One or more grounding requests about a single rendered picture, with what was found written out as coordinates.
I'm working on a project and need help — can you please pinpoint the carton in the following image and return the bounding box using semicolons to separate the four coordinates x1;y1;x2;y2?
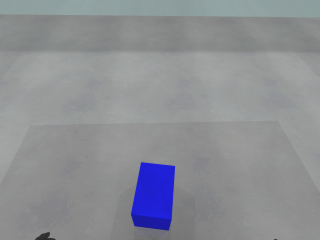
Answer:
131;162;175;231

